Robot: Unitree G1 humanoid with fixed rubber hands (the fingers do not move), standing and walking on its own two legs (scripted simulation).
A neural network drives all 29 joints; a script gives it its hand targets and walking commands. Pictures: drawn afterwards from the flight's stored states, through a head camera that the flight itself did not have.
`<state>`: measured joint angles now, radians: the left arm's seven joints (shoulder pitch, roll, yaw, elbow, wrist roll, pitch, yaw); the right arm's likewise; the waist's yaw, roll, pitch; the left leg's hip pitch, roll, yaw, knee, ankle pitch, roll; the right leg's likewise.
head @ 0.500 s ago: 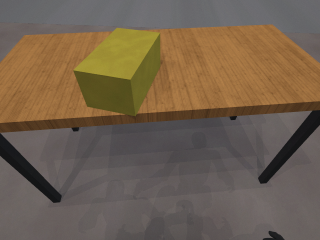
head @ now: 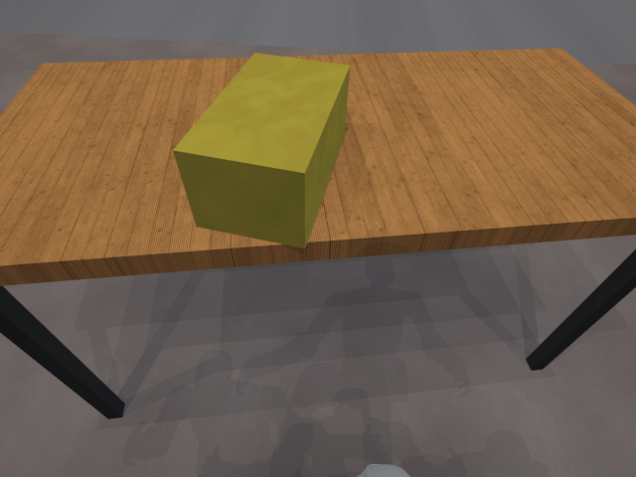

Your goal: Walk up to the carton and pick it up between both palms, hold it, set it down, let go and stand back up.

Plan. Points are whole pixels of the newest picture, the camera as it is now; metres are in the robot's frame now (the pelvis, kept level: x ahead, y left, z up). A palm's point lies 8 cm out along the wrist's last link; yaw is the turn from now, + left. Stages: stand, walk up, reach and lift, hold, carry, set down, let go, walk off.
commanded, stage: walk up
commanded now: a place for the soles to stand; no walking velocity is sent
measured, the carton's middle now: (277, 141) +0.62 +0.06 +0.09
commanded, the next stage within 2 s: none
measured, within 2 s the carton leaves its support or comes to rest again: neither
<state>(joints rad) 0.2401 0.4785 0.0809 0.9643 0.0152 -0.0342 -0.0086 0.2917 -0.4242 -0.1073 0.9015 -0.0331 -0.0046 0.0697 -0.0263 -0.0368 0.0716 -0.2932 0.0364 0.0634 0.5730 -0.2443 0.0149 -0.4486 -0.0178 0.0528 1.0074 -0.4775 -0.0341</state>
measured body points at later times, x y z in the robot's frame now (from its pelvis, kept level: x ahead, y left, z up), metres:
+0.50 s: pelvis +0.15 +0.02 +0.00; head +0.18 +0.01 +0.45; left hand +0.17 +0.36 -0.09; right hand +0.26 -0.28 -0.11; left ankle +0.27 +0.16 -0.70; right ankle +0.12 -0.09 -0.73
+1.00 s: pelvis +0.21 +0.04 -0.01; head +0.25 +0.04 +0.44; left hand +0.29 +0.37 -0.12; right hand +0.31 -0.28 -0.13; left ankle +0.28 +0.15 -0.73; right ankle +0.19 -0.08 -0.73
